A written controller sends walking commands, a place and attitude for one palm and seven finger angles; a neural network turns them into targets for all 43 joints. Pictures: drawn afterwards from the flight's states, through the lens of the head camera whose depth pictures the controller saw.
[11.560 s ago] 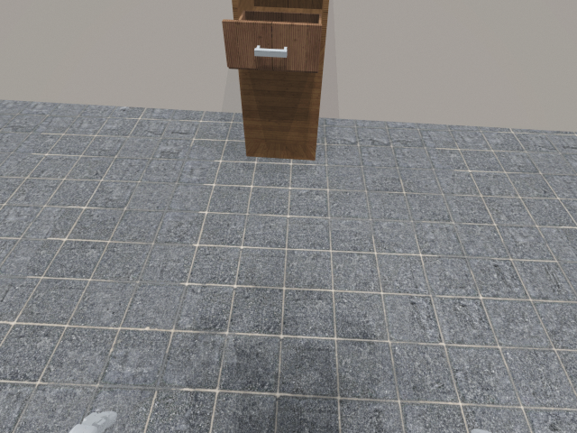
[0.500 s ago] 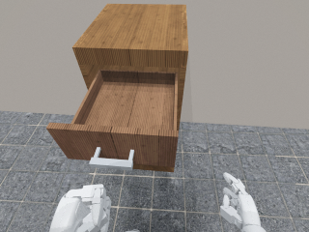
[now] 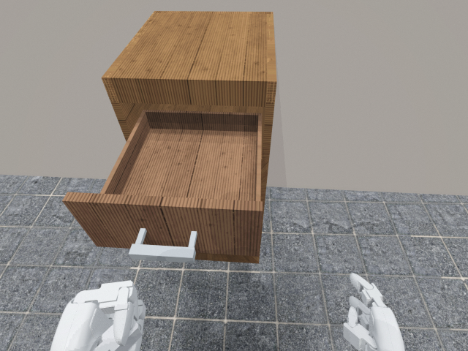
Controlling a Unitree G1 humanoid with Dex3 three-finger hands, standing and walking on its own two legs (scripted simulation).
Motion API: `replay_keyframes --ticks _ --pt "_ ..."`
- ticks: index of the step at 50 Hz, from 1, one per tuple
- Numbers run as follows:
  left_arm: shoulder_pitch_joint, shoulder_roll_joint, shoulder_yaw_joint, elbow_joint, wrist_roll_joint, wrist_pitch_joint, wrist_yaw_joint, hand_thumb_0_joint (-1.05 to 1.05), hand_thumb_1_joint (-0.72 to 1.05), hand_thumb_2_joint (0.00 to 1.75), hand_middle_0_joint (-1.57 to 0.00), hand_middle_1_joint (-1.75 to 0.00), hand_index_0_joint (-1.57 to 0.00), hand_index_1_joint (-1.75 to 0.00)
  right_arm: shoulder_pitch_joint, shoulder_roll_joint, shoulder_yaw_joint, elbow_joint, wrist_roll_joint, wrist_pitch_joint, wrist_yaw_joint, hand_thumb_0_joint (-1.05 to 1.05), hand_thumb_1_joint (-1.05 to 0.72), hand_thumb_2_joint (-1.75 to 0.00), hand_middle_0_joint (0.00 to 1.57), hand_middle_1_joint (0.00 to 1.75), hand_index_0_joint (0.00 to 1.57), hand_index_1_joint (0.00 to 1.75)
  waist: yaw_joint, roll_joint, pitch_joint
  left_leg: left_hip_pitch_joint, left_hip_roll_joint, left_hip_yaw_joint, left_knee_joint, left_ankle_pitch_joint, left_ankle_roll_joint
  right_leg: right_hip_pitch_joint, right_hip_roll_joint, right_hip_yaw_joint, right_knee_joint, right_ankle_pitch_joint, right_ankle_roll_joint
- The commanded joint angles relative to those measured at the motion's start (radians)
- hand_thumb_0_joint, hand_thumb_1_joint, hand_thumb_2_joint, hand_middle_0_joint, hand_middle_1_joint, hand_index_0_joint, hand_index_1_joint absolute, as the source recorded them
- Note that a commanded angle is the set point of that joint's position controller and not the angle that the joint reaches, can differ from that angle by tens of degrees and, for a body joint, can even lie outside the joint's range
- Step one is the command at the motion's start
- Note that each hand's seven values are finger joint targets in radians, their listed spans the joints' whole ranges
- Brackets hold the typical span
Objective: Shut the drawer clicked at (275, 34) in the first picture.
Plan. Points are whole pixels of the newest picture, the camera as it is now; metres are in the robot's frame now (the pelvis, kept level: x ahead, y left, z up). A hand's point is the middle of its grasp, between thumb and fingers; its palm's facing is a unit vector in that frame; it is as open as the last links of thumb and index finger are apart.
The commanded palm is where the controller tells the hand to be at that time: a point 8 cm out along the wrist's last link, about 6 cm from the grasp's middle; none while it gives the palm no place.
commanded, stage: bring the fist close to the handle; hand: left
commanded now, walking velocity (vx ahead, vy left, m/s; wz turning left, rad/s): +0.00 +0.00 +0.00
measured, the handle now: (165, 244) +0.30 +0.15 +0.01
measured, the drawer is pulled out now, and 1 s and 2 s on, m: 0.30 0.30 0.29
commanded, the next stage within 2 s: push the drawer shut in 1.48 s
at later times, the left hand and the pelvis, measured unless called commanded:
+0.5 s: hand (166, 319) +0.16 +0.11 +0.08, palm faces -0.03 -1.00 -0.01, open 3.3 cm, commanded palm +0.13 +0.17 +0.07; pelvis +0.00 +0.00 -0.01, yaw +0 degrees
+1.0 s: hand (176, 308) +0.19 +0.11 +0.02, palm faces -0.03 -1.00 -0.03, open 3.3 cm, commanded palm +0.17 +0.16 +0.02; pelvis -0.01 -0.01 -0.04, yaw -1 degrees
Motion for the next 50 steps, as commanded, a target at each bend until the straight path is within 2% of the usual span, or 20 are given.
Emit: replay_keyframes --ticks 1,4,7,8,12,13,16,17,18,20,23,27,29,31,32,38,43,45,47,50 --pt "0.026 0.014 -0.039 -0.24 -0.012 -0.079 -0.023 0.0 0.9 0.9 -1.4 -1.6 -1.4 -1.6 -0.107 -0.101 -0.029 -0.183 0.003 -0.085 0.007 0.0 -0.9 -0.9 0.2 0.3 0.2 0.3 -0.013 -0.066 -0.03 0.054 -0.014 -0.039 -0.151 0.19 0.027 0.007 0.004 0.052 -0.179 0.186 0.016" --pt "0.071 0.028 -0.038 -0.218 0.017 -0.057 -0.028 0.0 0.9 0.9 -1.4 -1.6 -1.4 -1.6 -0.108 -0.099 -0.034 -0.184 0.002 -0.08 0.01 0.0 -0.9 -0.9 0.2 0.3 0.2 0.3 -0.004 -0.075 -0.03 0.049 -0.015 -0.038 -0.155 0.193 0.029 0.013 0.002 0.056 -0.176 0.186 0.014" --pt "0.021 0.048 -0.008 -0.142 0.04 -0.035 -0.017 0.0 0.9 0.9 -1.4 -1.6 -1.4 -1.6 -0.12 -0.102 -0.035 -0.175 -0.003 -0.056 0.003 0.0 -0.9 -0.9 0.2 0.3 0.2 0.3 -0.008 -0.115 0.018 0.018 -0.017 -0.039 -0.155 0.155 0.026 -0.012 0.006 0.057 -0.182 0.14 0.015" --pt "0.012 0.014 -0.038 -0.152 0.038 -0.038 -0.014 0.0 0.9 0.9 -1.4 -1.6 -1.4 -1.6 -0.115 -0.101 -0.031 -0.188 -0.005 -0.052 0.003 0.0 -0.9 -0.9 0.2 0.3 0.2 0.3 -0.01 -0.101 0.02 0.02 -0.021 -0.036 -0.154 0.146 0.025 -0.022 0.006 0.056 -0.179 0.13 0.015" --pt "-0.043 0.035 -0.002 -0.165 0.033 -0.075 0.015 0.0 0.9 0.9 -1.4 -1.6 -1.4 -1.6 -0.106 -0.101 -0.031 -0.19 -0.012 -0.043 0.002 0.0 -0.9 -0.9 0.2 0.3 0.2 0.3 -0.001 -0.085 -0.048 0.024 -0.022 -0.037 -0.138 0.161 0.022 -0.019 0.013 0.049 -0.145 0.144 0.01" --pt "-0.032 0.017 -0.012 -0.169 0.029 -0.088 0.019 0.0 0.9 0.9 -1.4 -1.6 -1.4 -1.6 -0.097 -0.095 -0.032 -0.194 -0.013 -0.044 0.005 0.0 -0.9 -0.9 0.2 0.3 0.2 0.3 0.002 -0.067 -0.065 0.028 -0.021 -0.035 -0.134 0.169 0.02 -0.024 0.015 0.044 -0.131 0.152 0.008" --pt "-0.067 0.012 -0.033 -0.178 0.021 -0.132 0.017 0.0 0.9 0.9 -1.4 -1.6 -1.4 -1.6 -0.086 -0.098 -0.032 -0.187 -0.016 -0.056 0.014 0.0 -0.9 -0.9 0.2 0.3 0.2 0.3 -0.012 -0.038 -0.105 0.024 -0.021 -0.037 -0.105 0.206 0.02 -0.036 0.014 0.046 -0.103 0.2 0.007" --pt "-0.064 0.024 -0.019 -0.151 0.032 -0.14 0.022 0.0 0.9 0.9 -1.4 -1.6 -1.4 -1.6 -0.086 -0.101 -0.036 -0.176 -0.016 -0.053 0.014 0.0 -0.9 -0.9 0.2 0.3 0.2 0.3 -0.012 -0.057 -0.099 0.014 -0.019 -0.038 -0.098 0.21 0.02 -0.04 0.014 0.048 -0.102 0.201 0.006" --pt "-0.061 -0.009 -0.061 -0.144 0.031 -0.147 0.015 0.0 0.9 0.9 -1.4 -1.6 -1.4 -1.6 -0.085 -0.102 -0.034 -0.182 -0.018 -0.055 0.017 0.0 -0.9 -0.9 0.2 0.3 0.2 0.3 -0.021 -0.047 -0.092 0.009 -0.019 -0.036 -0.089 0.205 0.02 -0.058 0.014 0.049 -0.097 0.202 0.008" --pt "-0.064 -0.012 -0.073 -0.096 0.037 -0.143 0.002 0.0 0.9 0.9 -1.4 -1.6 -1.4 -1.6 -0.086 -0.105 -0.036 -0.181 -0.017 -0.053 0.021 0.0 -0.9 -0.9 0.2 0.3 0.2 0.3 -0.028 -0.057 -0.084 -0.013 -0.019 -0.039 -0.078 0.2 0.019 -0.069 0.012 0.052 -0.089 0.207 0.009" --pt "-0.088 0.001 -0.058 -0.024 0.055 -0.12 0.002 0.0 0.9 0.9 -1.4 -1.6 -1.4 -1.6 -0.092 -0.113 -0.037 -0.181 -0.019 -0.034 0.018 0.0 -0.9 -0.9 0.2 0.3 0.2 0.3 -0.032 -0.101 -0.056 -0.06 -0.021 -0.04 -0.07 0.149 0.018 -0.089 0.009 0.066 -0.095 0.15 0.01" --pt "-0.144 0.038 -0.01 -0.033 0.061 -0.116 0.027 0.0 0.9 0.9 -1.4 -1.6 -1.4 -1.6 -0.098 -0.112 -0.039 -0.191 -0.02 -0.017 0.012 0.0 -0.9 -0.9 0.2 0.3 0.2 0.3 -0.016 -0.091 -0.112 -0.063 -0.022 -0.034 -0.059 0.158 0.018 -0.079 0.01 0.071 -0.075 0.154 0.006" --pt "-0.116 0.026 0.006 -0.043 0.045 -0.131 0.042 0.0 0.9 0.9 -1.4 -1.6 -1.4 -1.6 -0.092 -0.1 -0.041 -0.194 -0.021 -0.013 0.015 0.0 -0.9 -0.9 0.2 0.3 0.2 0.3 -0.001 -0.086 -0.158 -0.059 -0.023 -0.027 -0.05 0.187 0.015 -0.058 0.011 0.071 -0.06 0.192 0.005" --pt "-0.133 0.015 0.008 -0.047 0.033 -0.153 0.051 0.0 0.9 0.9 -1.4 -1.6 -1.4 -1.6 -0.091 -0.098 -0.041 -0.187 -0.021 -0.014 0.017 0.0 -0.9 -0.9 0.2 0.3 0.2 0.3 -0.002 -0.065 -0.17 -0.059 -0.023 -0.024 -0.039 0.217 0.013 -0.061 0.012 0.066 -0.044 0.234 0.005" --pt "-0.15 0.01 -0.002 -0.037 0.036 -0.161 0.055 0.0 0.9 0.9 -1.4 -1.6 -1.4 -1.6 -0.091 -0.101 -0.039 -0.182 -0.025 -0.012 0.018 0.0 -0.9 -0.9 0.2 0.3 0.2 0.3 -0.01 -0.085 -0.165 -0.072 -0.023 -0.029 -0.033 0.221 0.014 -0.063 0.012 0.067 -0.041 0.239 0.005" --pt "-0.208 -0.021 -0.066 0.064 0.056 -0.192 0.028 0.0 0.9 0.9 -1.4 -1.6 -1.4 -1.6 -0.089 -0.118 -0.039 -0.166 -0.03 -0.018 0.024 0.0 -0.9 -0.9 0.2 0.3 0.2 0.3 -0.05 -0.076 -0.109 -0.142 -0.019 -0.037 0.012 0.137 0.015 -0.168 0.006 0.08 -0.025 0.144 0.007" --pt "-0.264 0.035 0.001 0.092 0.067 -0.183 0.041 0.0 0.9 0.9 -1.4 -1.6 -1.4 -1.6 -0.088 -0.12 -0.043 -0.171 -0.034 0.001 0.019 0.0 -0.9 -0.9 0.2 0.3 0.2 0.3 -0.031 -0.092 -0.177 -0.171 -0.022 -0.031 0.04 0.135 0.013 -0.158 0.003 0.099 -0.004 0.131 0.004" --pt "-0.289 0.026 0.004 0.071 0.06 -0.192 0.055 0.0 0.9 0.9 -1.4 -1.6 -1.4 -1.6 -0.091 -0.115 -0.042 -0.175 -0.035 0.002 0.019 0.0 -0.9 -0.9 0.2 0.3 0.2 0.3 -0.025 -0.064 -0.216 -0.158 -0.023 -0.026 0.046 0.15 0.013 -0.16 0.005 0.092 0.014 0.156 0.004" --pt "-0.324 0.039 0.032 0.068 0.051 -0.204 0.075 0.0 0.9 0.9 -1.4 -1.6 -1.4 -1.6 -0.093 -0.114 -0.042 -0.165 -0.036 0.004 0.018 0.0 -0.9 -0.9 0.2 0.3 0.2 0.3 -0.023 -0.072 -0.232 -0.166 -0.02 -0.028 0.053 0.163 0.012 -0.155 0.008 0.092 0.021 0.17 0.003" --pt "-0.341 -0.002 -0.008 0.099 0.045 -0.218 0.075 0.0 0.9 0.9 -1.4 -1.6 -1.4 -1.6 -0.093 -0.114 -0.039 -0.158 -0.037 0.002 0.024 0.0 -0.9 -0.9 0.2 0.3 0.2 0.3 -0.035 -0.059 -0.227 -0.174 -0.02 -0.031 0.064 0.163 0.01 -0.185 0.008 0.081 0.039 0.18 0.004"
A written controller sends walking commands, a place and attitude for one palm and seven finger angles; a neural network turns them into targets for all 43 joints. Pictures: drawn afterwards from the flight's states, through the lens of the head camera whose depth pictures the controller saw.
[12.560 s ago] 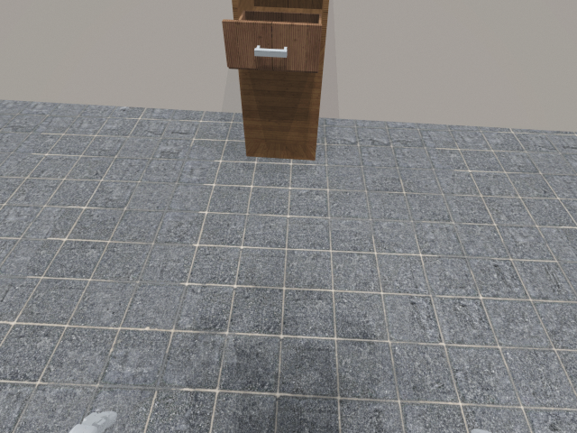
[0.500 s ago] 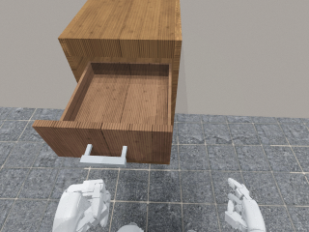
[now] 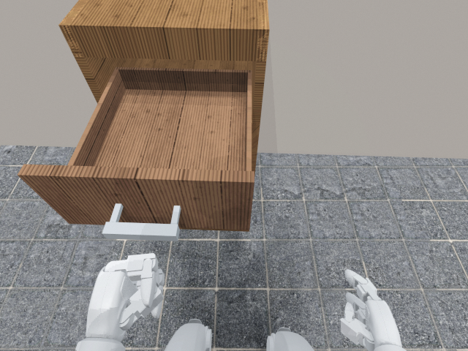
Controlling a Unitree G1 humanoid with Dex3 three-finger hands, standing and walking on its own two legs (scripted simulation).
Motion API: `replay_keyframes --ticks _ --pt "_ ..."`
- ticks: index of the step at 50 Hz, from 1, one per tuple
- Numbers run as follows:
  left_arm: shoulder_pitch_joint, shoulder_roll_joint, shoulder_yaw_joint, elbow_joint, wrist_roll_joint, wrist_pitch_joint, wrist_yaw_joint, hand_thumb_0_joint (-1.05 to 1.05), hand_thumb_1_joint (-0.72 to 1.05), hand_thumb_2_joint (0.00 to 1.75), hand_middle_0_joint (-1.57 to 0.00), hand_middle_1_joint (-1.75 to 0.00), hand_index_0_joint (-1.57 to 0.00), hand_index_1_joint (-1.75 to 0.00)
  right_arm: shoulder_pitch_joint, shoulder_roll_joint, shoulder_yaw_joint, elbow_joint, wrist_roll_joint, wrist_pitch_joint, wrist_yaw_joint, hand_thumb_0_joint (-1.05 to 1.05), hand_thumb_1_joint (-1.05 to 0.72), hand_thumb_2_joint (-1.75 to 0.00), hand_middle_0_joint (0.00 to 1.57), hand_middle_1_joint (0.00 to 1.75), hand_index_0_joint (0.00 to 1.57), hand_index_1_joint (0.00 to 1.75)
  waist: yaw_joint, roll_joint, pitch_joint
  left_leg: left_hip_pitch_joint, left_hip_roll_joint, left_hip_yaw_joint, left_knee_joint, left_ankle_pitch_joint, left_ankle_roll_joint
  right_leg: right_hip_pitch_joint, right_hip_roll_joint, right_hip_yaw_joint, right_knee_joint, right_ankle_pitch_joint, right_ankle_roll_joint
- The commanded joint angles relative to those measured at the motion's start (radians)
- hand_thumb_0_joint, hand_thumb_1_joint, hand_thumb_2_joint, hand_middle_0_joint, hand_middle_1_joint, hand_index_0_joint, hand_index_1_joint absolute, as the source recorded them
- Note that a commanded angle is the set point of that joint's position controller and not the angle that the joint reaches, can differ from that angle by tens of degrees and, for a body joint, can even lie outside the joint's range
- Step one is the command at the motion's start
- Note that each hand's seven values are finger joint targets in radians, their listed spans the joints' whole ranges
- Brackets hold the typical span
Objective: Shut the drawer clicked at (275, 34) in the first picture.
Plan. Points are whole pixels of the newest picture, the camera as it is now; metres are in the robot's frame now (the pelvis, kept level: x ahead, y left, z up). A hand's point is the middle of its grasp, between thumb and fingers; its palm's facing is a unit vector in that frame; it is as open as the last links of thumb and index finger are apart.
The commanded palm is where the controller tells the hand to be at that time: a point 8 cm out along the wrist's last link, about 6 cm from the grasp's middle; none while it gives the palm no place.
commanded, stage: bring the fist close to the handle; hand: left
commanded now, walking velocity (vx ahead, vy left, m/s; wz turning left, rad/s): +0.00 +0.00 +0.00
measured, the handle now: (144, 220) +0.31 +0.16 +0.05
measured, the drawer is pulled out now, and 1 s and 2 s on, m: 0.30 0.29 0.17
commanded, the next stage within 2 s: push the drawer shut in 0.48 s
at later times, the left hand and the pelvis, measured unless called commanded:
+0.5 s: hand (163, 286) +0.21 +0.11 +0.05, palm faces -0.02 -1.00 -0.02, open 3.3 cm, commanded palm +0.19 +0.17 +0.05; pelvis +0.00 +0.00 +0.00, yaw +0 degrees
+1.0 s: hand (168, 267) +0.24 +0.11 +0.05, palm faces -0.05 -1.00 -0.04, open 3.1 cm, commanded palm +0.24 +0.17 +0.05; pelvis +0.00 +0.01 +0.00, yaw +0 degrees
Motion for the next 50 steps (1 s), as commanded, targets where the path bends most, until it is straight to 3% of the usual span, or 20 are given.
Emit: replay_keyframes --ticks 1,3,6,7,11,14,15,18,22,24,28,32,33,37,44,47,50 --pt "-0.036 0.024 0.023 -0.205 -0.021 -0.095 0.008 0.0 0.9 0.9 -1.4 -1.6 -1.4 -1.6 -0.05 -0.111 -0.042 -0.155 0.003 -0.053 0.001 0.0 -0.9 -0.9 0.2 0.3 0.2 0.3 -0.012 -0.039 -0.198 0.113 -0.027 -0.034 -0.14 0.22 0.018 0.108 0.01 0.078 -0.186 0.248 0.019" --pt "-0.023 0.007 -0.001 -0.154 -0.009 -0.088 -0.004 0.0 0.9 0.9 -1.4 -1.6 -1.4 -1.6 -0.048 -0.116 -0.044 -0.152 0.002 -0.049 0.004 0.0 -0.9 -0.9 0.2 0.3 0.2 0.3 -0.022 -0.064 -0.188 0.093 -0.025 -0.038 -0.13 0.211 0.019 0.088 0.011 0.077 -0.18 0.242 0.021" --pt "-0.036 0.015 -0.023 -0.179 -0.005 -0.072 -0.022 0.0 0.9 0.9 -1.4 -1.6 -1.4 -1.6 -0.049 -0.122 -0.043 -0.171 0.006 -0.042 0.005 0.0 -0.9 -0.9 0.2 0.3 0.2 0.3 -0.018 -0.04 -0.2 0.097 -0.027 -0.038 -0.136 0.185 0.021 0.087 0.006 0.082 -0.188 0.207 0.019" --pt "-0.038 0.046 0.003 -0.176 0.001 -0.062 -0.016 0.0 0.9 0.9 -1.4 -1.6 -1.4 -1.6 -0.049 -0.124 -0.043 -0.17 0.005 -0.035 0.002 0.0 -0.9 -0.9 0.2 0.3 0.2 0.3 -0.014 -0.036 -0.197 0.096 -0.026 -0.038 -0.14 0.187 0.022 0.095 0.007 0.083 -0.19 0.205 0.017" --pt "-0.072 0.072 0.044 -0.236 -0.001 -0.055 0.02 0.0 0.9 0.9 -1.4 -1.6 -1.4 -1.6 -0.044 -0.115 -0.04 -0.18 0.005 -0.023 -0.004 0.0 -0.9 -0.9 0.2 0.3 0.2 0.3 -0.001 -0.035 -0.237 0.121 -0.026 -0.037 -0.149 0.209 0.021 0.117 0.009 0.078 -0.182 0.227 0.016" --pt "-0.051 0.051 0.051 -0.22 -0.009 -0.062 0.049 0.0 0.9 0.9 -1.4 -1.6 -1.4 -1.6 -0.042 -0.108 -0.039 -0.175 0.004 -0.018 -0.003 0.0 -0.9 -0.9 0.2 0.3 0.2 0.3 0.0 -0.045 -0.222 0.12 -0.026 -0.036 -0.15 0.217 0.018 0.113 0.014 0.069 -0.182 0.24 0.017" --pt "-0.037 0.023 0.026 -0.22 -0.015 -0.065 0.049 0.0 0.9 0.9 -1.4 -1.6 -1.4 -1.6 -0.044 -0.106 -0.037 -0.176 0.004 -0.02 0.001 0.0 -0.9 -0.9 0.2 0.3 0.2 0.3 -0.003 -0.044 -0.224 0.123 -0.028 -0.034 -0.149 0.219 0.018 0.116 0.014 0.069 -0.184 0.248 0.019" --pt "-0.007 0.016 0.013 -0.179 -0.011 -0.062 0.035 0.0 0.9 0.9 -1.4 -1.6 -1.4 -1.6 -0.04 -0.112 -0.04 -0.173 0.005 -0.016 0.004 0.0 -0.9 -0.9 0.2 0.3 0.2 0.3 -0.013 -0.079 -0.21 0.102 -0.026 -0.033 -0.144 0.218 0.019 0.123 0.013 0.074 -0.19 0.258 0.022" --pt "-0.06 0.036 -0.009 -0.168 0.004 -0.053 0.0 0.0 0.9 0.9 -1.4 -1.6 -1.4 -1.6 -0.04 -0.122 -0.037 -0.173 0.006 -0.013 -0.001 0.0 -0.9 -0.9 0.2 0.3 0.2 0.3 -0.035 -0.074 -0.159 0.074 -0.026 -0.035 -0.136 0.176 0.022 0.1 0.006 0.092 -0.206 0.205 0.023" --pt "-0.055 0.065 0.026 -0.177 0.001 -0.057 -0.005 0.0 0.9 0.9 -1.4 -1.6 -1.4 -1.6 -0.035 -0.122 -0.039 -0.172 0.006 -0.01 -0.004 0.0 -0.9 -0.9 0.2 0.3 0.2 0.3 -0.021 -0.052 -0.185 0.087 -0.026 -0.034 -0.135 0.189 0.022 0.105 0.007 0.092 -0.2 0.215 0.02" --pt "-0.043 0.047 0.029 -0.229 -0.015 -0.073 0.013 0.0 0.9 0.9 -1.4 -1.6 -1.4 -1.6 -0.037 -0.113 -0.039 -0.18 0.004 -0.015 -0.004 0.0 -0.9 -0.9 0.2 0.3 0.2 0.3 -0.003 -0.017 -0.243 0.136 -0.026 -0.036 -0.144 0.241 0.02 0.12 0.012 0.07 -0.179 0.269 0.017" --pt "-0.11 0.063 0.045 -0.212 -0.01 -0.081 0.036 0.0 0.9 0.9 -1.4 -1.6 -1.4 -1.6 -0.035 -0.117 -0.036 -0.161 0.0 -0.015 -0.004 0.0 -0.9 -0.9 0.2 0.3 0.2 0.3 -0.022 -0.022 -0.22 0.121 -0.024 -0.042 -0.133 0.244 0.02 0.097 0.015 0.068 -0.173 0.271 0.017" --pt "-0.106 0.036 0.021 -0.188 -0.007 -0.078 0.034 0.0 0.9 0.9 -1.4 -1.6 -1.4 -1.6 -0.034 -0.116 -0.035 -0.16 0.0 -0.015 -0.001 0.0 -0.9 -0.9 0.2 0.3 0.2 0.3 -0.027 -0.031 -0.207 0.117 -0.024 -0.042 -0.135 0.238 0.019 0.089 0.014 0.066 -0.173 0.266 0.018" --pt "-0.139 0.021 -0.019 -0.143 0.007 -0.051 0.017 0.0 0.9 0.9 -1.4 -1.6 -1.4 -1.6 -0.032 -0.129 -0.035 -0.162 0.002 -0.011 0.001 0.0 -0.9 -0.9 0.2 0.3 0.2 0.3 -0.04 -0.036 -0.204 0.116 -0.022 -0.049 -0.139 0.222 0.021 0.075 0.012 0.062 -0.178 0.247 0.019" --pt "-0.241 0.066 0.04 -0.158 0.004 -0.019 0.045 0.0 0.9 0.9 -1.4 -1.6 -1.4 -1.6 -0.023 -0.127 -0.031 -0.162 0.0 0.004 -0.004 0.0 -0.9 -0.9 0.2 0.3 0.2 0.3 -0.021 -0.029 -0.255 0.147 -0.025 -0.044 -0.154 0.253 0.018 0.118 0.01 0.063 -0.179 0.282 0.017" --pt "-0.342 0.052 0.031 -0.124 0.006 -0.032 0.064 0.0 0.9 0.9 -1.4 -1.6 -1.4 -1.6 -0.029 -0.129 -0.027 -0.138 -0.002 0.003 -0.007 0.0 -0.9 -0.9 0.2 0.3 0.2 0.3 -0.046 -0.046 -0.211 0.128 -0.022 -0.051 -0.147 0.214 0.019 0.077 0.012 0.062 -0.188 0.234 0.019" --pt "-0.391 0.046 0.028 -0.107 0.002 -0.051 0.067 0.0 0.9 0.9 -1.4 -1.6 -1.4 -1.6 -0.036 -0.131 -0.029 -0.122 -0.002 -0.003 -0.006 0.0 -0.9 -0.9 0.2 0.3 0.2 0.3 -0.046 -0.027 -0.232 0.139 -0.023 -0.052 -0.145 0.205 0.018 0.065 0.011 0.062 -0.184 0.222 0.019"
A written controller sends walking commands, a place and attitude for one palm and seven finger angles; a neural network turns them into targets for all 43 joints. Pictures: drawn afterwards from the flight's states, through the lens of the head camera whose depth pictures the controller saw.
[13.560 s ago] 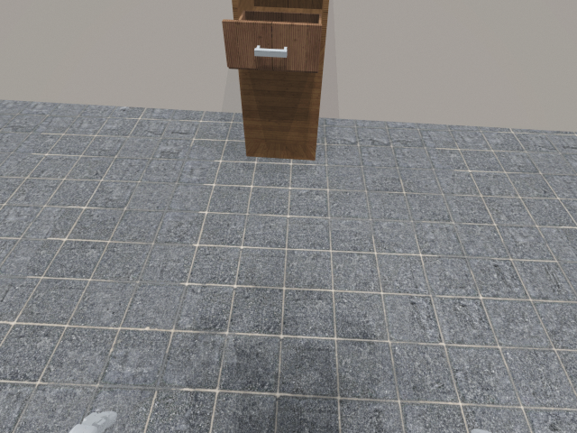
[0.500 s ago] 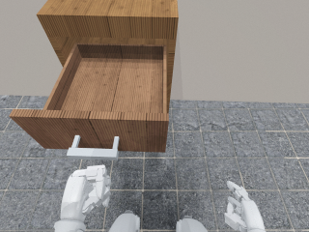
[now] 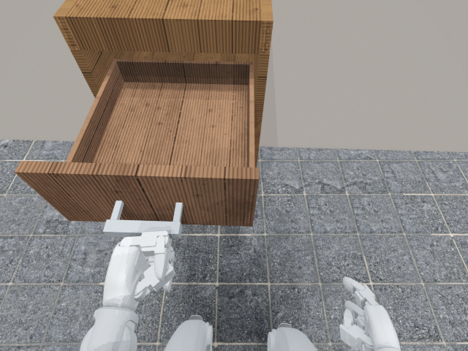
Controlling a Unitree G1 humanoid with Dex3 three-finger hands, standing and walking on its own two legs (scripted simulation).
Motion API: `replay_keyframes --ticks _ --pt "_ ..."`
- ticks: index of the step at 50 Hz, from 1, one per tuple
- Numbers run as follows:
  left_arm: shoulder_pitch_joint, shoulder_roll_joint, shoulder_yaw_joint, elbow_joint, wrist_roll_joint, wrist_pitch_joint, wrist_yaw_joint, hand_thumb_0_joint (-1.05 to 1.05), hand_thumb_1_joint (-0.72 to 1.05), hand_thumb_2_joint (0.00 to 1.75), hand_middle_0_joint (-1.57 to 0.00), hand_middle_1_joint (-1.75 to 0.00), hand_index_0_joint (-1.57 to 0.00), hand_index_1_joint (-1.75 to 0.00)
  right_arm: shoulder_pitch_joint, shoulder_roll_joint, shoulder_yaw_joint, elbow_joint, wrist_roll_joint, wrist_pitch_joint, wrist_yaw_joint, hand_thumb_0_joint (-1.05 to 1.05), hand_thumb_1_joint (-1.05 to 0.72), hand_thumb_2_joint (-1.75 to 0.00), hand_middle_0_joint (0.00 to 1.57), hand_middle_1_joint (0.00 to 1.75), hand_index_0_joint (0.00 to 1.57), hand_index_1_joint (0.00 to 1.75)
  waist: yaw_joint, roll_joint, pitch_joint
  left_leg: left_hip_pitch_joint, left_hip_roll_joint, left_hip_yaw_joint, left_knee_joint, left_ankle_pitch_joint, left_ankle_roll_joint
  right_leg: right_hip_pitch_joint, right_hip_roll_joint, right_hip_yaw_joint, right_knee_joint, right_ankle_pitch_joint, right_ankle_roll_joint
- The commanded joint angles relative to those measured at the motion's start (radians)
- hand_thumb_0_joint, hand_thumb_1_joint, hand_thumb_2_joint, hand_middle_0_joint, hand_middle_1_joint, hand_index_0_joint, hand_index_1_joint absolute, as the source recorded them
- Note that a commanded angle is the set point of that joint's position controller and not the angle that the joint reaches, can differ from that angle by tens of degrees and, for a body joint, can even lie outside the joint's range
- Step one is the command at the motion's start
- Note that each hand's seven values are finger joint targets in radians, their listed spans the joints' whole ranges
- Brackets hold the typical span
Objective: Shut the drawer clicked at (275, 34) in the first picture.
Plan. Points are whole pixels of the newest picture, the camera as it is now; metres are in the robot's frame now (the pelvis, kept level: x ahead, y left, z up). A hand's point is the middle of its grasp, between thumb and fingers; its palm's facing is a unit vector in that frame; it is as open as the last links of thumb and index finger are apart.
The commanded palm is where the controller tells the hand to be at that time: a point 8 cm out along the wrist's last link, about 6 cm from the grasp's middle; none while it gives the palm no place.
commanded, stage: push the drawer shut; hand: left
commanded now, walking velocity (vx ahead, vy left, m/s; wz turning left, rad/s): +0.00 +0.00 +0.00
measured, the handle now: (146, 218) +0.32 +0.15 +0.06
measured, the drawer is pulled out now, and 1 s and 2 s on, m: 0.29 0.17 0.04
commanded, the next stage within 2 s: none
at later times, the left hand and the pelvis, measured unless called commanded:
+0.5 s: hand (179, 225) +0.31 +0.10 +0.05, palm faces -0.06 -1.00 -0.05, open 3.1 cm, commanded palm +0.30 +0.16 +0.06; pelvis -0.02 +0.00 +0.01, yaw +0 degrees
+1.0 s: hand (182, 195) +0.36 +0.10 +0.05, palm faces -0.04 -1.00 -0.06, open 3.1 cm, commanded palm +0.36 +0.16 +0.06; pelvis -0.01 +0.01 +0.01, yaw -1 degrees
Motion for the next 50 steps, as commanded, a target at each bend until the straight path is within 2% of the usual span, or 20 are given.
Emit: replay_keyframes --ticks 1,7,15,19,21,22,23,24,28,29,30,31,33,35,38,39,43,44,47,50 --pt "-0.226 0.022 0.037 -0.201 -0.012 -0.079 0.022 0.0 0.9 0.9 -1.4 -1.6 -1.4 -1.6 -0.04 -0.119 -0.049 -0.132 0.003 -0.053 -0.005 0.0 -0.9 -0.9 0.2 0.3 0.2 0.3 -0.037 -0.026 -0.234 0.187 -0.015 -0.047 -0.161 0.208 0.009 0.092 0.016 0.065 -0.188 0.219 0.009" --pt "-0.405 0.038 0.027 -0.13 -0.001 -0.064 0.023 0.0 0.9 0.9 -1.4 -1.6 -1.4 -1.6 -0.048 -0.13 -0.045 -0.1 0.008 -0.049 -0.013 0.0 -0.9 -0.9 0.2 0.3 0.2 0.3 -0.059 -0.028 -0.233 0.193 -0.011 -0.061 -0.175 0.143 0.015 0.063 0.016 0.067 -0.207 0.141 0.01" --pt "-0.562 0.054 0.063 -0.01 -0.014 -0.028 0.03 0.0 0.9 0.9 -1.4 -1.6 -1.4 -1.6 -0.05 -0.135 -0.041 -0.067 0.014 -0.036 -0.015 0.0 -0.9 -0.9 0.2 0.3 0.2 0.3 -0.052 -0.034 -0.268 0.219 -0.017 -0.055 -0.203 0.138 0.014 0.102 0.013 0.074 -0.238 0.139 0.012" --pt "-0.664 0.056 0.075 0.069 -0.019 -0.021 0.037 0.0 0.9 0.9 -1.4 -1.6 -1.4 -1.6 -0.054 -0.138 -0.038 -0.047 0.016 -0.032 -0.014 0.0 -0.9 -0.9 0.2 0.3 0.2 0.3 -0.058 -0.034 -0.238 0.214 -0.017 -0.056 -0.217 0.109 0.012 0.09 0.012 0.074 -0.25 0.114 0.012" --pt "-0.704 0.046 0.073 0.102 -0.021 -0.023 0.041 0.0 0.9 0.9 -1.4 -1.6 -1.4 -1.6 -0.052 -0.137 -0.037 -0.041 0.014 -0.03 -0.012 0.0 -0.9 -0.9 0.2 0.3 0.2 0.3 -0.059 -0.039 -0.243 0.217 -0.019 -0.055 -0.222 0.112 0.013 0.1 0.011 0.075 -0.256 0.118 0.012" --pt "-0.712 0.064 0.093 0.129 -0.02 -0.024 0.043 0.0 0.9 0.9 -1.4 -1.6 -1.4 -1.6 -0.05 -0.141 -0.039 -0.037 0.013 -0.029 -0.012 0.0 -0.9 -0.9 0.2 0.3 0.2 0.3 -0.059 -0.055 -0.24 0.207 -0.017 -0.055 -0.222 0.116 0.013 0.102 0.012 0.076 -0.256 0.12 0.012" --pt "-0.732 0.049 0.083 0.137 -0.022 -0.029 0.042 0.0 0.9 0.9 -1.4 -1.6 -1.4 -1.6 -0.05 -0.139 -0.038 -0.033 0.013 -0.027 -0.01 0.0 -0.9 -0.9 0.2 0.3 0.2 0.3 -0.058 -0.044 -0.248 0.215 -0.019 -0.054 -0.224 0.124 0.013 0.105 0.011 0.076 -0.255 0.129 0.012" --pt "-0.73 0.074 0.117 0.162 -0.024 -0.031 0.045 0.0 0.9 0.9 -1.4 -1.6 -1.4 -1.6 -0.046 -0.142 -0.041 -0.031 0.012 -0.024 -0.008 0.0 -0.9 -0.9 0.2 0.3 0.2 0.3 -0.047 -0.051 -0.256 0.211 -0.019 -0.05 -0.226 0.128 0.011 0.118 0.011 0.078 -0.257 0.131 0.011" --pt "-0.802 0.05 0.099 0.198 -0.019 -0.049 0.044 0.0 0.9 0.9 -1.4 -1.6 -1.4 -1.6 -0.037 -0.143 -0.046 -0.02 0.011 -0.019 0.0 0.0 -0.9 -0.9 0.2 0.3 0.2 0.3 -0.053 -0.027 -0.286 0.249 -0.016 -0.053 -0.23 0.17 0.008 0.111 0.012 0.07 -0.243 0.176 0.009" --pt "-0.792 0.065 0.122 0.219 -0.021 -0.051 0.046 0.0 0.9 0.9 -1.4 -1.6 -1.4 -1.6 -0.033 -0.145 -0.048 -0.016 0.01 -0.016 0.002 0.0 -0.9 -0.9 0.2 0.3 0.2 0.3 -0.043 -0.025 -0.291 0.248 -0.016 -0.048 -0.23 0.172 0.007 0.118 0.012 0.074 -0.246 0.178 0.009" --pt "-0.806 0.057 0.116 0.246 -0.021 -0.051 0.045 0.0 0.9 0.9 -1.4 -1.6 -1.4 -1.6 -0.032 -0.145 -0.047 -0.012 0.01 -0.012 0.003 0.0 -0.9 -0.9 0.2 0.3 0.2 0.3 -0.055 -0.052 -0.269 0.24 -0.016 -0.047 -0.232 0.165 0.008 0.115 0.013 0.073 -0.254 0.175 0.011" --pt "-0.841 0.057 0.114 0.238 -0.02 -0.059 0.045 0.0 0.9 0.9 -1.4 -1.6 -1.4 -1.6 -0.028 -0.146 -0.049 -0.009 0.01 -0.011 0.003 0.0 -0.9 -0.9 0.2 0.3 0.2 0.3 -0.058 -0.051 -0.284 0.245 -0.015 -0.047 -0.228 0.176 0.01 0.117 0.012 0.075 -0.25 0.188 0.012" --pt "-0.856 0.058 0.122 0.258 -0.015 -0.068 0.048 0.0 0.9 0.9 -1.4 -1.6 -1.4 -1.6 -0.017 -0.147 -0.052 -0.003 0.008 -0.007 0.006 0.0 -0.9 -0.9 0.2 0.3 0.2 0.3 -0.052 -0.024 -0.301 0.263 -0.014 -0.049 -0.23 0.202 0.007 0.114 0.014 0.071 -0.24 0.211 0.009" --pt "-0.855 0.059 0.129 0.277 -0.014 -0.074 0.049 0.0 0.9 0.9 -1.4 -1.6 -1.4 -1.6 -0.012 -0.149 -0.056 -0.001 0.006 -0.001 0.009 0.0 -0.9 -0.9 0.2 0.3 0.2 0.3 -0.049 -0.033 -0.323 0.278 -0.012 -0.048 -0.23 0.225 0.005 0.121 0.015 0.07 -0.235 0.233 0.01" --pt "-0.922 0.055 0.128 0.309 -0.016 -0.083 0.049 0.0 0.9 0.9 -1.4 -1.6 -1.4 -1.6 0.0 -0.15 -0.058 0.013 0.006 0.006 0.01 0.0 -0.9 -0.9 0.2 0.3 0.2 0.3 -0.068 -0.054 -0.302 0.269 -0.01 -0.05 -0.225 0.229 0.008 0.108 0.017 0.068 -0.236 0.241 0.013" --pt "-0.913 0.089 0.166 0.325 -0.018 -0.087 0.051 0.0 0.9 0.9 -1.4 -1.6 -1.4 -1.6 0.004 -0.153 -0.06 0.018 0.005 0.01 0.009 0.0 -0.9 -0.9 0.2 0.3 0.2 0.3 -0.056 -0.059 -0.311 0.255 -0.013 -0.044 -0.224 0.228 0.008 0.129 0.016 0.077 -0.238 0.245 0.013" --pt "-0.968 0.064 0.146 0.345 -0.015 -0.101 0.044 0.0 0.9 0.9 -1.4 -1.6 -1.4 -1.6 0.016 -0.149 -0.062 0.026 0.005 0.017 0.011 0.0 -0.9 -0.9 0.2 0.3 0.2 0.3 -0.068 -0.042 -0.333 0.282 -0.011 -0.044 -0.22 0.266 0.007 0.122 0.018 0.073 -0.227 0.285 0.013" --pt "-0.972 0.09 0.171 0.355 -0.017 -0.103 0.044 0.0 0.9 0.9 -1.4 -1.6 -1.4 -1.6 0.02 -0.15 -0.062 0.031 0.005 0.02 0.011 0.0 -0.9 -0.9 0.2 0.3 0.2 0.3 -0.059 -0.038 -0.331 0.277 -0.011 -0.045 -0.222 0.268 0.005 0.13 0.019 0.075 -0.226 0.289 0.011" --pt "-0.986 0.102 0.185 0.354 -0.019 -0.113 0.04 0.0 0.9 0.9 -1.4 -1.6 -1.4 -1.6 0.03 -0.152 -0.065 0.03 0.002 0.024 0.012 0.0 -0.9 -0.9 0.2 0.3 0.2 0.3 -0.057 -0.034 -0.369 0.29 -0.011 -0.042 -0.217 0.31 0.005 0.145 0.02 0.074 -0.216 0.328 0.01" --pt "-1.033 0.095 0.184 0.401 -0.023 -0.113 0.034 0.0 0.9 0.9 -1.4 -1.6 -1.4 -1.6 0.033 -0.149 -0.063 0.043 0.004 0.031 0.013 0.0 -0.9 -0.9 0.2 0.3 0.2 0.3 -0.071 -0.046 -0.338 0.271 -0.012 -0.038 -0.217 0.276 0.006 0.137 0.022 0.079 -0.228 0.308 0.014"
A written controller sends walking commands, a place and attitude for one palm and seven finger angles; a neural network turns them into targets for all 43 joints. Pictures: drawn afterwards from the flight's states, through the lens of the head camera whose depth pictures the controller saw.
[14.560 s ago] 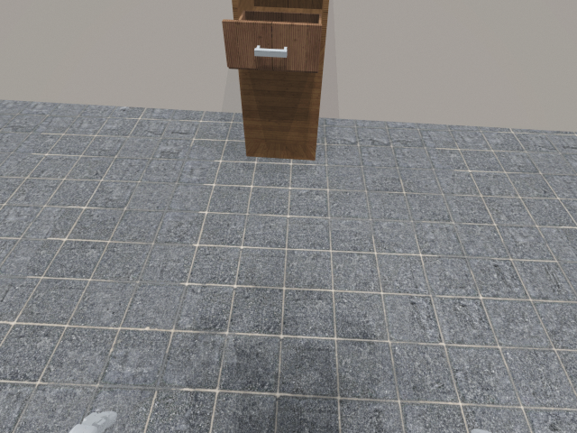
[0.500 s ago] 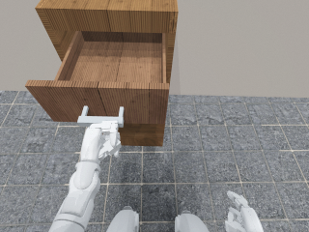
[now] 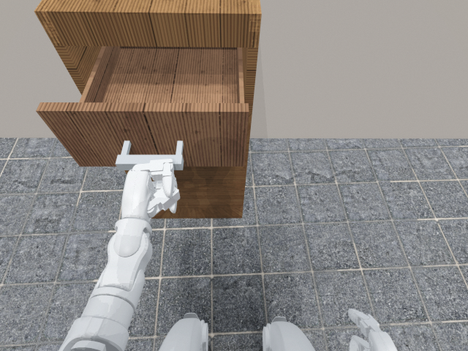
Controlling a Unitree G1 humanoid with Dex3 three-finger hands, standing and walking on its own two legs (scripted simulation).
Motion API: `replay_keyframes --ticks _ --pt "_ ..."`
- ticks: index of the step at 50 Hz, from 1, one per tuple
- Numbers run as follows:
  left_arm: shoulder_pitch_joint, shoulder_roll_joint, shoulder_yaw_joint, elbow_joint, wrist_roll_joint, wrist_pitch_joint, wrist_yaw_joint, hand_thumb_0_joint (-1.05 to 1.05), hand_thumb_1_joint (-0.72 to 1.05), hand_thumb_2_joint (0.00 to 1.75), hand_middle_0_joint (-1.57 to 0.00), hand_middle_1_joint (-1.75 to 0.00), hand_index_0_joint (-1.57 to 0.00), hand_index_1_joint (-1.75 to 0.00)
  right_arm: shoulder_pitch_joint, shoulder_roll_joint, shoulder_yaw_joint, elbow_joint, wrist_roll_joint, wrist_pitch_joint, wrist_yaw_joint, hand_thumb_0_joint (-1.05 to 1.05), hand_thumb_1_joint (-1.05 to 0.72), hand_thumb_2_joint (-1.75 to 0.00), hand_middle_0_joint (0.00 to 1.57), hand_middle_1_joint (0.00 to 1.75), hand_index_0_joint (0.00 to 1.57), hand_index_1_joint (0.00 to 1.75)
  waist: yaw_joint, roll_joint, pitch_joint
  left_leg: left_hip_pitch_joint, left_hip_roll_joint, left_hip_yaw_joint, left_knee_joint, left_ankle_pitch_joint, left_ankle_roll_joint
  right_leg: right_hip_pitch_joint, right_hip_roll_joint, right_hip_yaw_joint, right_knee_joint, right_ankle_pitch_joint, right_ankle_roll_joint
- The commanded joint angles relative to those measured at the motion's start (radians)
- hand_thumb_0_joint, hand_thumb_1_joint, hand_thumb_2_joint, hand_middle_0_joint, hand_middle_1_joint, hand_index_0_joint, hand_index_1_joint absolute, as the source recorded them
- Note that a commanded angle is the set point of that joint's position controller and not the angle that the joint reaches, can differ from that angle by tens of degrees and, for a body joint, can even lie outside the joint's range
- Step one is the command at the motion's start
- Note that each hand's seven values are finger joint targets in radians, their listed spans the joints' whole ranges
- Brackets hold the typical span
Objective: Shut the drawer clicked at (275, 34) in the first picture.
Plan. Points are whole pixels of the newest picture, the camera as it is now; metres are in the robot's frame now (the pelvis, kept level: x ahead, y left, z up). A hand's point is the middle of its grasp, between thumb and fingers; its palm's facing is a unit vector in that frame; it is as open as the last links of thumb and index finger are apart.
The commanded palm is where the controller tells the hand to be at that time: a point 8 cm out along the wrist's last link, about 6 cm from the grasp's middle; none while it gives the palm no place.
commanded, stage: push the drawer shut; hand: left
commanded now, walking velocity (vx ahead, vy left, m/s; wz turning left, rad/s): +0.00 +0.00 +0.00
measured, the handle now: (152, 154) +0.45 +0.15 +0.04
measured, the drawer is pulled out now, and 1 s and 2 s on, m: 0.17 0.04 0.00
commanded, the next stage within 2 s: pull the fist back off the drawer in 1.66 s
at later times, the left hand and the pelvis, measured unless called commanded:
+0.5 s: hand (178, 165) +0.43 +0.10 +0.04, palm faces +0.00 -1.00 -0.06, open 3.1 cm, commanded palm +0.42 +0.16 +0.05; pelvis -0.02 -0.01 -0.01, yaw +0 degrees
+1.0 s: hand (179, 131) +0.50 +0.11 +0.04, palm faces -0.01 -1.00 -0.04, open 3.1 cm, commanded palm +0.49 +0.16 +0.05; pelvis -0.01 +0.01 -0.01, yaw -2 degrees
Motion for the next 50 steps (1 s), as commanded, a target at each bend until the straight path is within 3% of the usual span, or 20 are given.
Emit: replay_keyframes --ticks 1,3,6,9,10,12,16,19,24,26,27,29,30,38,40,43,44,50 --pt "-0.418 0.097 0.058 -0.181 -0.016 -0.071 0.003 0.0 0.9 0.9 -1.4 -1.6 -1.4 -1.6 0.03 -0.139 -0.049 -0.103 0.006 -0.028 -0.006 0.0 -0.9 -0.9 0.2 0.3 0.2 0.3 -0.04 -0.023 -0.34 0.244 -0.011 -0.061 -0.146 0.203 -0.004 0.131 0.021 0.056 -0.17 0.233 0.004" --pt "-0.482 0.107 0.065 -0.174 -0.014 -0.083 0.002 0.0 0.9 0.9 -1.4 -1.6 -1.4 -1.6 0.035 -0.141 -0.051 -0.095 0.006 -0.03 -0.008 0.0 -0.9 -0.9 0.2 0.3 0.2 0.3 -0.051 -0.02 -0.351 0.253 -0.01 -0.066 -0.14 0.195 -0.002 0.108 0.023 0.057 -0.166 0.219 0.005" --pt "-0.481 0.109 0.079 -0.153 -0.018 -0.092 0.0 0.0 0.9 0.9 -1.4 -1.6 -1.4 -1.6 0.044 -0.14 -0.054 -0.093 0.003 -0.029 -0.007 0.0 -0.9 -0.9 0.2 0.3 0.2 0.3 -0.043 -0.017 -0.393 0.264 -0.011 -0.062 -0.139 0.222 -0.004 0.129 0.022 0.06 -0.162 0.248 0.006" --pt "-0.514 0.138 0.107 -0.111 -0.018 -0.095 -0.002 0.0 0.9 0.9 -1.4 -1.6 -1.4 -1.6 0.054 -0.143 -0.054 -0.083 0.003 -0.025 -0.007 0.0 -0.9 -0.9 0.2 0.3 0.2 0.3 -0.043 -0.016 -0.393 0.259 -0.01 -0.063 -0.137 0.226 -0.006 0.125 0.025 0.059 -0.157 0.252 0.005" --pt "-0.543 0.123 0.094 -0.104 -0.019 -0.096 -0.003 0.0 0.9 0.9 -1.4 -1.6 -1.4 -1.6 0.053 -0.141 -0.052 -0.083 0.003 -0.025 -0.006 0.0 -0.9 -0.9 0.2 0.3 0.2 0.3 -0.051 -0.01 -0.388 0.248 -0.014 -0.061 -0.137 0.203 -0.004 0.121 0.025 0.062 -0.163 0.233 0.007" --pt "-0.609 0.15 0.11 -0.058 -0.016 -0.098 -0.003 0.0 0.9 0.9 -1.4 -1.6 -1.4 -1.6 0.058 -0.145 -0.05 -0.073 0.004 -0.025 -0.009 0.0 -0.9 -0.9 0.2 0.3 0.2 0.3 -0.068 -0.024 -0.35 0.216 -0.014 -0.063 -0.135 0.151 0.0 0.096 0.028 0.066 -0.172 0.181 0.008" --pt "-0.69 0.177 0.138 -0.013 -0.014 -0.117 -0.006 0.0 0.9 0.9 -1.4 -1.6 -1.4 -1.6 0.069 -0.145 -0.048 -0.066 0.003 -0.027 -0.013 0.0 -0.9 -0.9 0.2 0.3 0.2 0.3 -0.068 -0.014 -0.377 0.196 -0.018 -0.057 -0.134 0.12 0.0 0.105 0.026 0.079 -0.176 0.152 0.009" --pt "-0.761 0.175 0.136 0.041 -0.011 -0.121 -0.008 0.0 0.9 0.9 -1.4 -1.6 -1.4 -1.6 0.081 -0.15 -0.048 -0.052 0.001 -0.026 -0.013 0.0 -0.9 -0.9 0.2 0.3 0.2 0.3 -0.088 0.001 -0.382 0.209 -0.017 -0.063 -0.13 0.109 0.001 0.067 0.029 0.074 -0.175 0.138 0.01" --pt "-0.858 0.244 0.191 0.143 -0.008 -0.128 -0.012 0.0 0.9 0.9 -1.4 -1.6 -1.4 -1.6 0.107 -0.154 -0.043 -0.037 -0.003 -0.026 -0.018 0.0 -0.9 -0.9 0.2 0.3 0.2 0.3 -0.099 -0.013 -0.389 0.153 -0.02 -0.054 -0.118 0.078 0.006 0.079 0.029 0.092 -0.182 0.111 0.014" --pt "-0.883 0.235 0.186 0.167 0.0 -0.134 -0.016 0.0 0.9 0.9 -1.4 -1.6 -1.4 -1.6 0.12 -0.153 -0.043 -0.037 -0.005 -0.026 -0.016 0.0 -0.9 -0.9 0.2 0.3 0.2 0.3 -0.097 0.016 -0.411 0.164 -0.021 -0.054 -0.118 0.099 0.004 0.078 0.03 0.09 -0.173 0.13 0.01" --pt "-0.901 0.228 0.181 0.185 -0.003 -0.134 -0.021 0.0 0.9 0.9 -1.4 -1.6 -1.4 -1.6 0.13 -0.156 -0.044 -0.034 -0.008 -0.027 -0.013 0.0 -0.9 -0.9 0.2 0.3 0.2 0.3 -0.109 0.005 -0.421 0.174 -0.02 -0.059 -0.114 0.107 0.007 0.064 0.034 0.083 -0.167 0.138 0.011" --pt "-0.929 0.292 0.235 0.223 -0.001 -0.136 -0.025 0.0 0.9 0.9 -1.4 -1.6 -1.4 -1.6 0.145 -0.161 -0.043 -0.027 -0.011 -0.023 -0.012 0.0 -0.9 -0.9 0.2 0.3 0.2 0.3 -0.101 0.005 -0.428 0.147 -0.02 -0.055 -0.106 0.116 0.007 0.084 0.033 0.091 -0.166 0.146 0.012" --pt "-0.928 0.306 0.249 0.249 0.001 -0.136 -0.026 0.0 0.9 0.9 -1.4 -1.6 -1.4 -1.6 0.15 -0.162 -0.043 -0.026 -0.012 -0.02 -0.012 0.0 -0.9 -0.9 0.2 0.3 0.2 0.3 -0.104 -0.015 -0.43 0.133 -0.02 -0.052 -0.101 0.118 0.009 0.094 0.033 0.096 -0.17 0.151 0.014" --pt "-1.02 0.37 0.309 0.349 0.012 -0.14 -0.047 0.0 0.9 0.9 -1.4 -1.6 -1.4 -1.6 0.202 -0.169 -0.043 -0.019 -0.024 -0.01 -0.003 0.0 -0.9 -0.9 0.2 0.3 0.2 0.3 -0.121 0.004 -0.472 0.105 -0.018 -0.052 -0.076 0.152 0.014 0.084 0.039 0.098 -0.149 0.182 0.014" --pt "-1.017 0.416 0.349 0.349 0.012 -0.141 -0.052 0.0 0.9 0.9 -1.4 -1.6 -1.4 -1.6 0.214 -0.172 -0.044 -0.023 -0.026 -0.004 -0.001 0.0 -0.9 -0.9 0.2 0.3 0.2 0.3 -0.109 0.013 -0.493 0.098 -0.016 -0.047 -0.071 0.177 0.013 0.105 0.039 0.1 -0.143 0.211 0.014" --pt "-1.036 0.389 0.323 0.356 0.024 -0.142 -0.059 0.0 0.9 0.9 -1.4 -1.6 -1.4 -1.6 0.231 -0.171 -0.045 -0.022 -0.03 0.008 0.009 0.0 -0.9 -0.9 0.2 0.3 0.2 0.3 -0.114 0.064 -0.498 0.161 -0.01 -0.063 -0.076 0.235 0.006 0.053 0.044 0.077 -0.123 0.248 0.008" --pt "-1.044 0.372 0.314 0.367 0.024 -0.139 -0.058 0.0 0.9 0.9 -1.4 -1.6 -1.4 -1.6 0.238 -0.172 -0.046 -0.019 -0.031 0.013 0.012 0.0 -0.9 -0.9 0.2 0.3 0.2 0.3 -0.126 0.047 -0.494 0.169 -0.008 -0.064 -0.072 0.243 0.009 0.039 0.047 0.073 -0.125 0.251 0.01" --pt "-1.094 0.386 0.318 0.393 0.049 -0.134 -0.044 0.0 0.9 0.9 -1.4 -1.6 -1.4 -1.6 0.271 -0.18 -0.05 -0.013 -0.039 0.038 0.023 0.0 -0.9 -0.9 0.2 0.3 0.2 0.3 -0.141 0.066 -0.5 0.213 0.001 -0.083 -0.07 0.275 0.004 -0.012 0.054 0.058 -0.118 0.248 0.007"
